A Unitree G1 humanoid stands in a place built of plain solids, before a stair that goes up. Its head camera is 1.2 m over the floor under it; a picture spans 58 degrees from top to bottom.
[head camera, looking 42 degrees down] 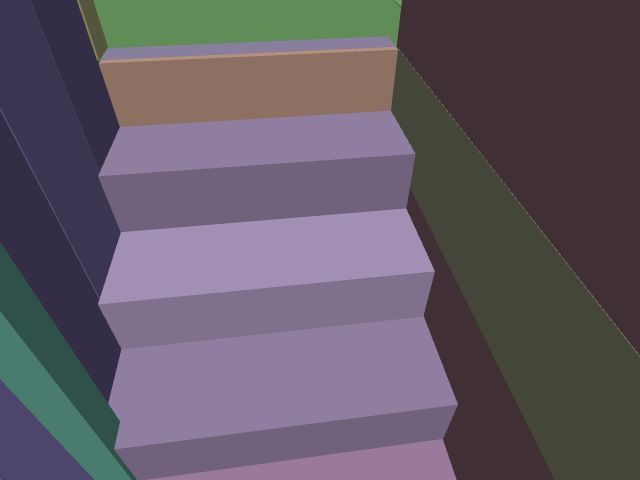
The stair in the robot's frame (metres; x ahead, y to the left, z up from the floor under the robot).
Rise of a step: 0.19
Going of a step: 0.27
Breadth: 0.85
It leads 8 degrees to the left of straight ahead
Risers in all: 4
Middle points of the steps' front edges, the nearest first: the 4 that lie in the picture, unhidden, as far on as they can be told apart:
0.46 0.08 0.19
0.73 0.12 0.38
1.00 0.15 0.58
1.26 0.19 0.77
